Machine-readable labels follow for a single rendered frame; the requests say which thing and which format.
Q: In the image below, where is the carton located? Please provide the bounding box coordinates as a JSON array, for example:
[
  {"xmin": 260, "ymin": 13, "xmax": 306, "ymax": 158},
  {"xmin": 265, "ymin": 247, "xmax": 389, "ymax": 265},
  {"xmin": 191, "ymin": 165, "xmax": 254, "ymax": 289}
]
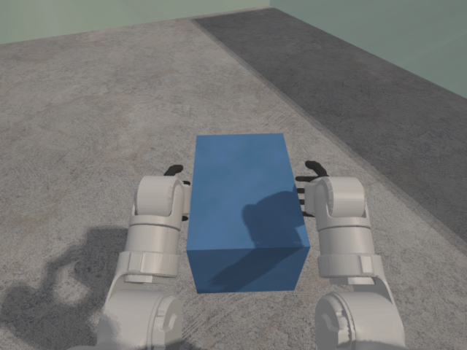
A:
[{"xmin": 186, "ymin": 133, "xmax": 310, "ymax": 294}]

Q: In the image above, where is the robot right forearm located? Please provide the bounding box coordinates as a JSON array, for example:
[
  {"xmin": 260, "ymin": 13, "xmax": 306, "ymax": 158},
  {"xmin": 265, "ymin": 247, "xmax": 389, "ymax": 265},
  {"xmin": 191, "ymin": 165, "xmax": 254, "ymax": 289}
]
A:
[{"xmin": 304, "ymin": 176, "xmax": 405, "ymax": 343}]

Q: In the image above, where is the robot right hand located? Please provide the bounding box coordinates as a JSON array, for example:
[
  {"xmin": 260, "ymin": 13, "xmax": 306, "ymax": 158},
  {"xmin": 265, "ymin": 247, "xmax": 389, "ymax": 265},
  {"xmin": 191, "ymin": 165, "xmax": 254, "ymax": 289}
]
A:
[{"xmin": 296, "ymin": 160, "xmax": 329, "ymax": 217}]

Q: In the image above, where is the left robot upper arm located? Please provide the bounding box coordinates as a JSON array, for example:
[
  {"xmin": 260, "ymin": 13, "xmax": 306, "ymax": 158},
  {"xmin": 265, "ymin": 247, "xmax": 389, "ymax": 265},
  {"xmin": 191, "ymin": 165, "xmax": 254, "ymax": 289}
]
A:
[{"xmin": 67, "ymin": 289, "xmax": 182, "ymax": 350}]

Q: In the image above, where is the right robot upper arm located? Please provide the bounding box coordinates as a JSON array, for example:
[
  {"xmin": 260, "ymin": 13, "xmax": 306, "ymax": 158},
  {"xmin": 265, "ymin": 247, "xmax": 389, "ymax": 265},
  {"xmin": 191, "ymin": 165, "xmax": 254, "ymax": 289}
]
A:
[{"xmin": 314, "ymin": 292, "xmax": 433, "ymax": 350}]

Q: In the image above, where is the robot left forearm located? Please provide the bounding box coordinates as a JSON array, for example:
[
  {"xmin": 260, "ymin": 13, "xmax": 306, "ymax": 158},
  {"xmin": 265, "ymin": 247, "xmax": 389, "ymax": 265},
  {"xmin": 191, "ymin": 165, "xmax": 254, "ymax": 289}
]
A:
[{"xmin": 97, "ymin": 176, "xmax": 191, "ymax": 340}]

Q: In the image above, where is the robot left hand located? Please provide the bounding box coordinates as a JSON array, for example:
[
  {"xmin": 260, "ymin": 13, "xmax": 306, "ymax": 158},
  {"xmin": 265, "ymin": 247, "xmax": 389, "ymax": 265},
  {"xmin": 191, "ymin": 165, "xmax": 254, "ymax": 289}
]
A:
[{"xmin": 164, "ymin": 165, "xmax": 190, "ymax": 221}]

